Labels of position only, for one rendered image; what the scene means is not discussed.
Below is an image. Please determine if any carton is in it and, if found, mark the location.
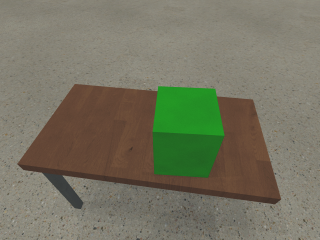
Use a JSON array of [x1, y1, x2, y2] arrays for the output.
[[152, 86, 225, 178]]

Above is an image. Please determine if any table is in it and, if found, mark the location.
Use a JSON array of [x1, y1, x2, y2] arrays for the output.
[[18, 84, 281, 209]]

